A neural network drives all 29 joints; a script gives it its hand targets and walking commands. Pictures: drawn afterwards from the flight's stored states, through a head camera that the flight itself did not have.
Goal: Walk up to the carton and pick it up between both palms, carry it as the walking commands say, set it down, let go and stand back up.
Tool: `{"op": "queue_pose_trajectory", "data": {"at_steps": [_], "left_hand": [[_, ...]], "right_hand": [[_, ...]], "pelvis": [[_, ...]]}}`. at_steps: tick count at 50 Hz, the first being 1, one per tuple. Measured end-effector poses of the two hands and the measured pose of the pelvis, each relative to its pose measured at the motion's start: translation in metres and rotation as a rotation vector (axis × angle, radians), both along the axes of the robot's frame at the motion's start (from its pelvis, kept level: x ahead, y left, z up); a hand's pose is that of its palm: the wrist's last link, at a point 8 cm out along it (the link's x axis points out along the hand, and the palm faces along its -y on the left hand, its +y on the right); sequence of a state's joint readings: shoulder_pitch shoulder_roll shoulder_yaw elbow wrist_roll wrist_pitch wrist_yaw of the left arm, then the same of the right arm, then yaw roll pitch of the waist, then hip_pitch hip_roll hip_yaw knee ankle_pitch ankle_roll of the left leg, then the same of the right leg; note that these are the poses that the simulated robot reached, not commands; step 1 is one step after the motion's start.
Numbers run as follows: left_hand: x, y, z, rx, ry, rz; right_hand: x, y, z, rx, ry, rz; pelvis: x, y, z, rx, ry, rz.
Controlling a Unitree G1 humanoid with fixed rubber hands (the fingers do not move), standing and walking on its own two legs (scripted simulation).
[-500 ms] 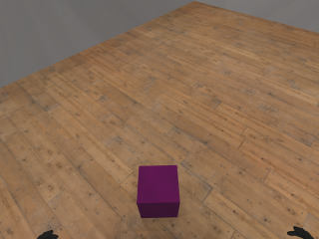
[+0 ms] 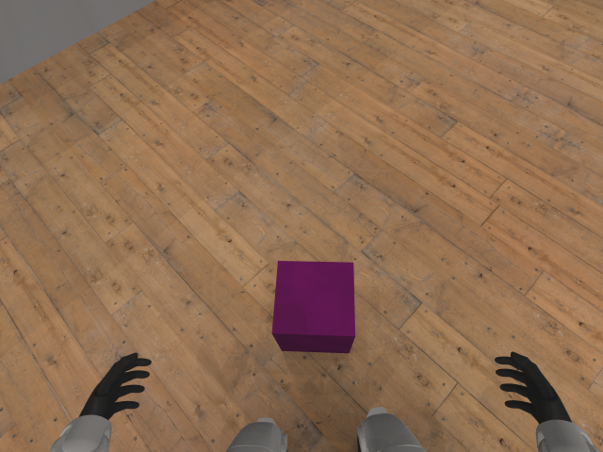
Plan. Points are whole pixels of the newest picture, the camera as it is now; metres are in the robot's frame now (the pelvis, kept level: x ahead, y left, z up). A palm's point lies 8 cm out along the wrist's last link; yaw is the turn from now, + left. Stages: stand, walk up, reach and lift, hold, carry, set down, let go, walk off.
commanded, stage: reach and lift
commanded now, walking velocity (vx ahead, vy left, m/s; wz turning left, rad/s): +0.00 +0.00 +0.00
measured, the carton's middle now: (315, 309) +0.46 +0.03 -0.62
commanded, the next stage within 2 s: none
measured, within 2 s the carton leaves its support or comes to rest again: neither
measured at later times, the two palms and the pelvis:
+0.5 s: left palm (143, 337) +0.27 +0.28 -0.11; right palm (481, 340) +0.28 -0.22 -0.12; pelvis -0.01 +0.00 -0.02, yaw +1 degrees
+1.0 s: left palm (193, 268) +0.41 +0.25 -0.17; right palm (416, 267) +0.42 -0.16 -0.17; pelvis -0.03 +0.00 -0.06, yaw +2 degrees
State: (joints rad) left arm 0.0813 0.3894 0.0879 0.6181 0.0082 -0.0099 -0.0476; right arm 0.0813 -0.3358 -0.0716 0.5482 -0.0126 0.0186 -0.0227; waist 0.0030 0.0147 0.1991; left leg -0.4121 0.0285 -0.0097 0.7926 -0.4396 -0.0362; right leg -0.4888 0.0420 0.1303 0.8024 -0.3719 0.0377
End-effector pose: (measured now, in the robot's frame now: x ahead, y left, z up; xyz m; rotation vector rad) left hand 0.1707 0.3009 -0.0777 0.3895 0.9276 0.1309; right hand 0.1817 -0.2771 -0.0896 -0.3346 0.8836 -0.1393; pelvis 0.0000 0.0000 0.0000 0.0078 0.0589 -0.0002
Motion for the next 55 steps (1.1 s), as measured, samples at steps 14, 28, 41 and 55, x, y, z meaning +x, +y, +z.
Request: {"op": "queue_pose_trajectory", "data": {"at_steps": [14,28,41,55], "left_hand": [[0.052,-0.003,-0.019,-0.042,-0.048,-0.003],[0.119,-0.026,-0.033,-0.084,-0.133,-0.025],[0.190,-0.042,-0.062,-0.130,-0.198,0.000],[0.265,-0.058,-0.105,-0.215,-0.272,0.002]], "right_hand": [[0.049,0.032,-0.012,0.047,-0.034,0.005],[0.117,0.058,-0.027,0.074,-0.131,0.032],[0.191,0.095,-0.058,0.118,-0.191,0.059],[0.262,0.126,-0.094,0.183,-0.266,-0.003]], "pelvis": [[0.012,0.005,-0.009,-0.002,0.215,0.006],[-0.014,0.003,-0.026,0.005,0.334,0.015],[-0.028,-0.004,-0.045,0.014,0.511,0.025],[-0.035,0.002,-0.063,0.004,0.682,0.029]]}}
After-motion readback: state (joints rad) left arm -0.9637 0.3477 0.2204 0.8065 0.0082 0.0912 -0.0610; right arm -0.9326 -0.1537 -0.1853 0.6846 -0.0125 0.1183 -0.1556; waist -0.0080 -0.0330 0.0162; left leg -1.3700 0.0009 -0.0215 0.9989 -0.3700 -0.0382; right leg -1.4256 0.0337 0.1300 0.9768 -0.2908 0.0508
